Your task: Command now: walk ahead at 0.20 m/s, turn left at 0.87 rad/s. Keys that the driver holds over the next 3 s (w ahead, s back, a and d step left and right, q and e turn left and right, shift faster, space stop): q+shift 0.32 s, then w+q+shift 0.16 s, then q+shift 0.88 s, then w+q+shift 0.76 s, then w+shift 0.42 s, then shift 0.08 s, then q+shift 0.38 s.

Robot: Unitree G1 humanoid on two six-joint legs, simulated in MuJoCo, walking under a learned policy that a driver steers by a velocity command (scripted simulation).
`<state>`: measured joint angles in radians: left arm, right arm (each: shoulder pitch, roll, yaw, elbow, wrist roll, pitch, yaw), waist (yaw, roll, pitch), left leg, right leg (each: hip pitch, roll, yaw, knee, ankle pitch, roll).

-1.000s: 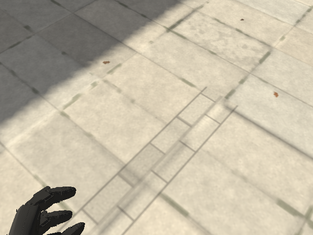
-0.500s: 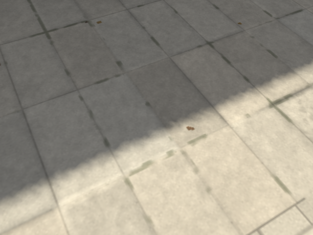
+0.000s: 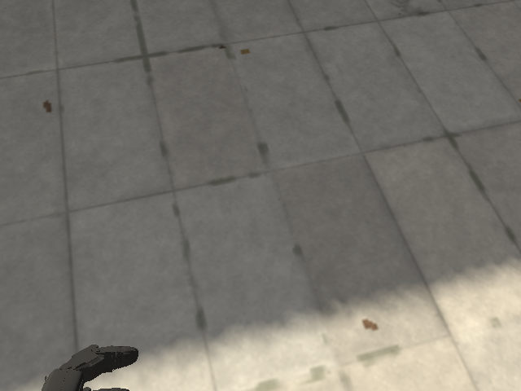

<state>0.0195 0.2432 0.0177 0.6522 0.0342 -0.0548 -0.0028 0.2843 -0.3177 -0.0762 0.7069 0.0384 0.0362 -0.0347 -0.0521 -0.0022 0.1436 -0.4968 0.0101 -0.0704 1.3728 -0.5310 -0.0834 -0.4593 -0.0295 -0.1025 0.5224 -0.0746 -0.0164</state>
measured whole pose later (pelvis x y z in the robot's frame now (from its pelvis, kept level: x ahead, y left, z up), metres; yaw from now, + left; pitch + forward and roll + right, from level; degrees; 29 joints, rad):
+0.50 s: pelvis +0.12 +0.04 +0.03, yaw +27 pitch +2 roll -4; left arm 0.03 0.34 0.10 0.77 -0.01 -0.05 -0.02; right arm 0.29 -0.31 -0.07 0.61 0.02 0.00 -0.03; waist -0.03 -0.02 0.03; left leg -0.28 -0.06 -0.18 0.43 -0.17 0.09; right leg -0.50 0.02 0.08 0.82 -0.26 0.04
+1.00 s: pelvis +0.25 +0.08 +0.02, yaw +56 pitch +2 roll -2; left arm 0.13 0.30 0.08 0.76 0.00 0.01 0.02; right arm 0.17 -0.34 -0.09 0.55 0.03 0.06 0.01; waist 0.03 0.02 0.11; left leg -0.60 0.09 0.00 0.89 -0.25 -0.06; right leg -0.14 -0.04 -0.18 0.36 -0.25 0.01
